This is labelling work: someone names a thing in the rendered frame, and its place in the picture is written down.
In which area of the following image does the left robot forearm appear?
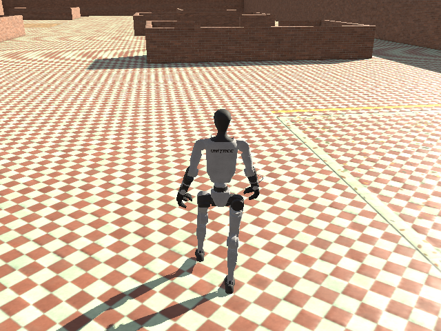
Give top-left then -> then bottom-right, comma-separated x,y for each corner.
178,167 -> 194,195

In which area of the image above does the right robot foot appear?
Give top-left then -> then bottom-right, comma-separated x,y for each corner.
225,276 -> 235,294

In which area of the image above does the right robot upper arm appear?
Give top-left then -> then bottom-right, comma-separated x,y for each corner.
236,139 -> 255,177

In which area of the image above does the left robot upper arm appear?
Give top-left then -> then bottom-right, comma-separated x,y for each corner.
187,139 -> 208,177

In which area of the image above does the right robot forearm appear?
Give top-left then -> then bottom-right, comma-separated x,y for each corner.
248,166 -> 259,190

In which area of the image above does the robot left hand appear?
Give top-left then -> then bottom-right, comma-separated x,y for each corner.
176,192 -> 192,208

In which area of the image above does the right robot shin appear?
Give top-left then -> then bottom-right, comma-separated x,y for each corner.
227,237 -> 239,284

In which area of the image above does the robot right hand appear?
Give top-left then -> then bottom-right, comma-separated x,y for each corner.
244,187 -> 260,200

